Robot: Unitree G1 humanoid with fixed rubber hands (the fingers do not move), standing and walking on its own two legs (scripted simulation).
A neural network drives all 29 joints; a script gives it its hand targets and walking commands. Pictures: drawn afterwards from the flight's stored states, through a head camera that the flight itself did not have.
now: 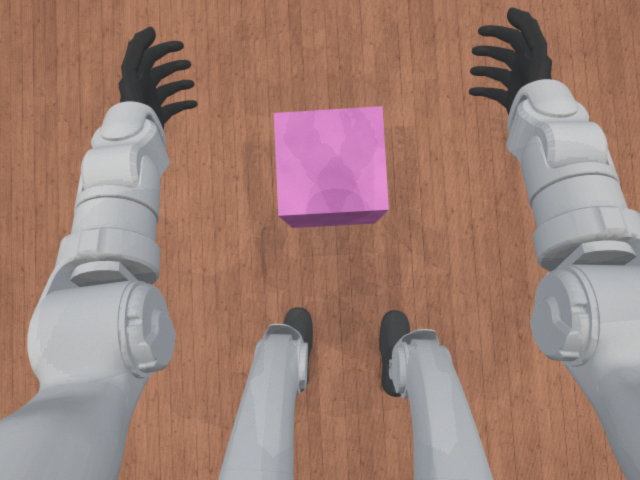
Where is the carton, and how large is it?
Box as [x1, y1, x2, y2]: [274, 106, 388, 227]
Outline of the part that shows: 382,106 274,113 278,215 292,227 374,223 388,209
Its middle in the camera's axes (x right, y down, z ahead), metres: +0.02 -0.15 +0.86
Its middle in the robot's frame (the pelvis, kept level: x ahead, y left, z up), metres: +0.55 +0.04 -0.53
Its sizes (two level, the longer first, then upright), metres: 0.210 0.200 0.250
